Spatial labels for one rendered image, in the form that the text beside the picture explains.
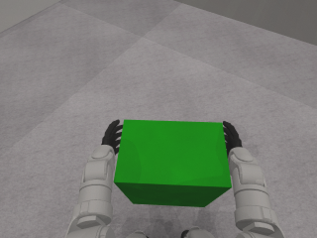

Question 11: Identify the right robot hand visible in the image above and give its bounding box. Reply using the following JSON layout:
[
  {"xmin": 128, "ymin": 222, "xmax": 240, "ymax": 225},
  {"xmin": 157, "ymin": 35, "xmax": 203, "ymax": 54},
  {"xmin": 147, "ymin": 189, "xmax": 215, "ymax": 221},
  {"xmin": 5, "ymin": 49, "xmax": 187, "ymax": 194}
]
[{"xmin": 223, "ymin": 121, "xmax": 243, "ymax": 158}]

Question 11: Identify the carton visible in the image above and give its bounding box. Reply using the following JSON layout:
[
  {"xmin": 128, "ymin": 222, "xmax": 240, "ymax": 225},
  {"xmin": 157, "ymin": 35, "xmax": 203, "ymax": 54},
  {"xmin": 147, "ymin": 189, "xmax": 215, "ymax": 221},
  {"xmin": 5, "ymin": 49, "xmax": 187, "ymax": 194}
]
[{"xmin": 113, "ymin": 119, "xmax": 232, "ymax": 207}]

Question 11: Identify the right robot forearm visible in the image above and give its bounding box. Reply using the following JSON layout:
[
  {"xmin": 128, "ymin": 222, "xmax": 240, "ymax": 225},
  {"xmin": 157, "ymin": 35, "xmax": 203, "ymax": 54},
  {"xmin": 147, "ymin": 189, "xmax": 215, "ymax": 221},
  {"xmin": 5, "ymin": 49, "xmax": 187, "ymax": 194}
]
[{"xmin": 228, "ymin": 147, "xmax": 286, "ymax": 238}]

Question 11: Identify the robot left shin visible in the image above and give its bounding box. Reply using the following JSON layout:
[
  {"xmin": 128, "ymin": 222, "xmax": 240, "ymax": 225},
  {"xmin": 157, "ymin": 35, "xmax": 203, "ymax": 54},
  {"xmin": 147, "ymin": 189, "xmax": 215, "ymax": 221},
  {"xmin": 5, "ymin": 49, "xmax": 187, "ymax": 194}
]
[{"xmin": 135, "ymin": 231, "xmax": 146, "ymax": 236}]

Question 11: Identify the robot shin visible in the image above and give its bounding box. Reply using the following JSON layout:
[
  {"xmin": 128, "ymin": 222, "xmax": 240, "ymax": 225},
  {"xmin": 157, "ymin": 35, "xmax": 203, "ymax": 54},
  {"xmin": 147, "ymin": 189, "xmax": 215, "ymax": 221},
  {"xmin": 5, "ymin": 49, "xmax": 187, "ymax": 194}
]
[
  {"xmin": 135, "ymin": 231, "xmax": 146, "ymax": 236},
  {"xmin": 187, "ymin": 226, "xmax": 200, "ymax": 234}
]

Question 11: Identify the robot right shin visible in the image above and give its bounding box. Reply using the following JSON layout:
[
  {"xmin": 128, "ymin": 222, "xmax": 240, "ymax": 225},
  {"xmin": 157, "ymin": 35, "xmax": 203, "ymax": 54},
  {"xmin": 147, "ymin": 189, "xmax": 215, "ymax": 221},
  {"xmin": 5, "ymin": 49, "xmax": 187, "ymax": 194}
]
[{"xmin": 187, "ymin": 226, "xmax": 200, "ymax": 234}]

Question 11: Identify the left robot hand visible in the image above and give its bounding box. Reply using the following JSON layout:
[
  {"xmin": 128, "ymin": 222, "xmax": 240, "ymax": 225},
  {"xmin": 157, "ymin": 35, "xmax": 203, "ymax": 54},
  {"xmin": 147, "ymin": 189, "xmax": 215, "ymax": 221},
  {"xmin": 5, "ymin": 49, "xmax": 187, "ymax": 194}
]
[{"xmin": 101, "ymin": 119, "xmax": 123, "ymax": 156}]

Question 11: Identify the left robot upper arm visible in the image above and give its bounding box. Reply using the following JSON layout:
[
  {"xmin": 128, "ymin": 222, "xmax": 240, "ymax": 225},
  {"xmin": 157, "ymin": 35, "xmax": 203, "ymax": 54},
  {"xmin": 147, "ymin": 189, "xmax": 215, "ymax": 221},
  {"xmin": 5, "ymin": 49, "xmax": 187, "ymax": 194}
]
[{"xmin": 65, "ymin": 224, "xmax": 116, "ymax": 238}]

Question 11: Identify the left robot forearm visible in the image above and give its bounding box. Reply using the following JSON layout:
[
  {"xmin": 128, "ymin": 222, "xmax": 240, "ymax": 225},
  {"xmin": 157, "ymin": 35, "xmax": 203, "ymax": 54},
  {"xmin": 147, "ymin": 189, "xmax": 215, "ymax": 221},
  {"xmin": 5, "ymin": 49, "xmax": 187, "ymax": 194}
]
[{"xmin": 64, "ymin": 145, "xmax": 116, "ymax": 238}]

